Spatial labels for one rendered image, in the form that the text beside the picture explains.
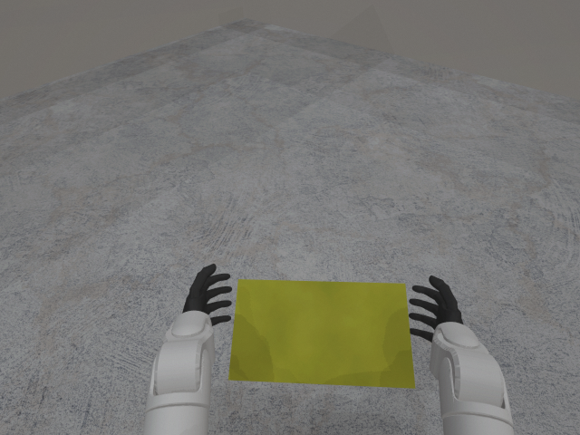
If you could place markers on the right robot forearm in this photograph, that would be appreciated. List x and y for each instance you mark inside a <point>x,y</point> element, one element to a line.
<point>473,391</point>

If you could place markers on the left robot forearm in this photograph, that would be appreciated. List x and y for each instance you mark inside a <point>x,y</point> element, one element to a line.
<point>179,390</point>

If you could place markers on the left robot hand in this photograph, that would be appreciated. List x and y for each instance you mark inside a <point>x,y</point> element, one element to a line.
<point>199,294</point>

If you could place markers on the right robot hand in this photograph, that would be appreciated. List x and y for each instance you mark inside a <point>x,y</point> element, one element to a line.
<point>446,310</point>

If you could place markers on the carton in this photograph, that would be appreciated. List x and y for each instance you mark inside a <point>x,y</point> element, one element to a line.
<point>337,333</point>

